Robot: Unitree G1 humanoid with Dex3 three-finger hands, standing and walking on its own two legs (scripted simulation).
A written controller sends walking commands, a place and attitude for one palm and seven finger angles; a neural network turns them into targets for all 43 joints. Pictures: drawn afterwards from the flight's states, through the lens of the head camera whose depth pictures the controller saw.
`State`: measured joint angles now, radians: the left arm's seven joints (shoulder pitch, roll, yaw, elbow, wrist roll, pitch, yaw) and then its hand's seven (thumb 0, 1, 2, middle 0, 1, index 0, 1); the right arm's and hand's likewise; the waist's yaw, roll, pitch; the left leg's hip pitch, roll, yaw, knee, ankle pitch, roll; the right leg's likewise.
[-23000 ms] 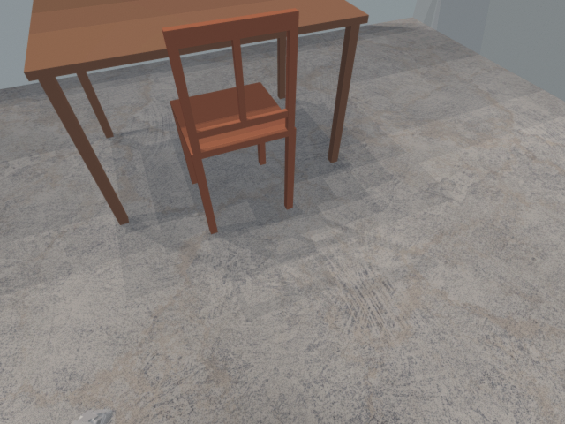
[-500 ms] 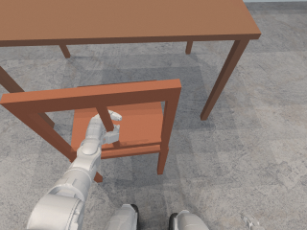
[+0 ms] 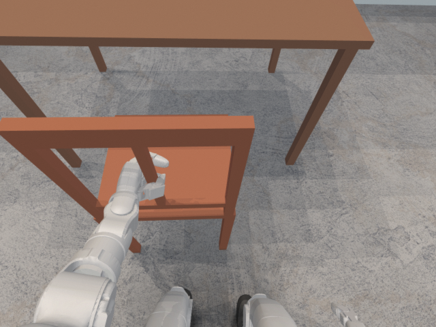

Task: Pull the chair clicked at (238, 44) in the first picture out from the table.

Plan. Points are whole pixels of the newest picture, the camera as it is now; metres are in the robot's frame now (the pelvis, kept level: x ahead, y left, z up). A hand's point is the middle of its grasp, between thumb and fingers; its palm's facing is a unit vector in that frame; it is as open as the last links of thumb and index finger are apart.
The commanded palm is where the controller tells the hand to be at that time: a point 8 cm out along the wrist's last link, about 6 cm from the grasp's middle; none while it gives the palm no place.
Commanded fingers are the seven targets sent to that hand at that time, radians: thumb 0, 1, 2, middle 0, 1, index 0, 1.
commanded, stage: step backward, pulling the chair out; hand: left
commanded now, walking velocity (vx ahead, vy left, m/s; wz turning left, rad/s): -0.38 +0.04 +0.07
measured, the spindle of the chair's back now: (151, 178) +0.40 +0.16 -0.07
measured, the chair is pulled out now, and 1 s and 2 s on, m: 0.21 0.35 0.49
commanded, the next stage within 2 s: none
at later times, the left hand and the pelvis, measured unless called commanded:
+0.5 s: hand (148, 216) +0.31 +0.15 -0.05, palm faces +0.03 -0.98 -0.18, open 5.5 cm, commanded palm +0.32 +0.20 -0.05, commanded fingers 0.00 0.90 0.90 -0.50 -1.45 -0.50 -1.45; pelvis -0.06 +0.00 +0.00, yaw +2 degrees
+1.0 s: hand (143, 251) +0.24 +0.15 -0.05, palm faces +0.07 -0.98 -0.20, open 5.5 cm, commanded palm +0.25 +0.20 -0.05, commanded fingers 0.00 0.90 0.90 -0.50 -1.45 -0.50 -1.45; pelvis -0.13 -0.01 +0.00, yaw +2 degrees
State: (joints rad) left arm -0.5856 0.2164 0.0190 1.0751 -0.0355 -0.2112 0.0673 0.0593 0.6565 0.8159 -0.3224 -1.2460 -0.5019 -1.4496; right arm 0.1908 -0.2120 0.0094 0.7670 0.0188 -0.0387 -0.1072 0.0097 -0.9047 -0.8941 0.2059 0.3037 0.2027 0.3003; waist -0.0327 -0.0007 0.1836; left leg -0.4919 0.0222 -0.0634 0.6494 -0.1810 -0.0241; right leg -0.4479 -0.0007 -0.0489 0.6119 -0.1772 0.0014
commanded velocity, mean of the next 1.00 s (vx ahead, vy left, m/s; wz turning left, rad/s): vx -0.38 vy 0.00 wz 0.00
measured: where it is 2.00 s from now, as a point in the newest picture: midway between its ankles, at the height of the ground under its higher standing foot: outside the picture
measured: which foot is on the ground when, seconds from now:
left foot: down 0.00-0.08, up 0.10-0.24, down 0.26-0.98, up 1.00-1.00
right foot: down 0.00-0.72, up 0.74-0.82, down 0.84-1.00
